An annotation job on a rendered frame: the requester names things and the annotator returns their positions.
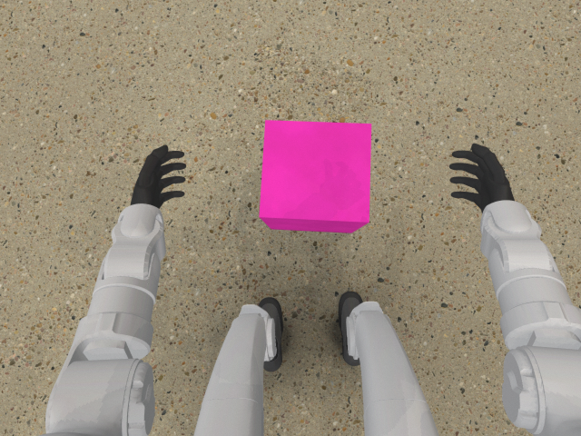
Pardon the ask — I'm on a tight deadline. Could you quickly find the robot right foot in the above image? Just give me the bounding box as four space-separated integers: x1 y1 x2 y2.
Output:
339 292 363 366

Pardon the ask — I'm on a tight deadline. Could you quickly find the right robot hand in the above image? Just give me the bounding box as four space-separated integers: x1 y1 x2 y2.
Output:
449 144 515 213

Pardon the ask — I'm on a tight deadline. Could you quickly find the right robot upper arm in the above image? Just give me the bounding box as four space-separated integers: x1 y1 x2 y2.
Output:
502 345 581 436

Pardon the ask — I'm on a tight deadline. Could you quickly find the carton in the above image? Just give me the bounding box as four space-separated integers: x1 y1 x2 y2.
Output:
259 120 371 233

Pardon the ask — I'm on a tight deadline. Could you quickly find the robot right forearm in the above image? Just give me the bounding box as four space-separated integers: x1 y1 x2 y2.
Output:
480 200 581 350

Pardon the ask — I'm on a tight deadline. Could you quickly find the robot right thigh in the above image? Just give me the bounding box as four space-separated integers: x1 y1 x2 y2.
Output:
346 311 439 436

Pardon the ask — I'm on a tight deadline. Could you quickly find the robot left forearm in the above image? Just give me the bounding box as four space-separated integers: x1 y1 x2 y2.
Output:
45 203 166 433

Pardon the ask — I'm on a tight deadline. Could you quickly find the left robot upper arm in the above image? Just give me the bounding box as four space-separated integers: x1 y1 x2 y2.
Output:
39 359 155 436

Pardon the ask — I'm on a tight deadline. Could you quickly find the left robot hand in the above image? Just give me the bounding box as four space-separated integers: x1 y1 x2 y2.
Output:
131 145 186 209

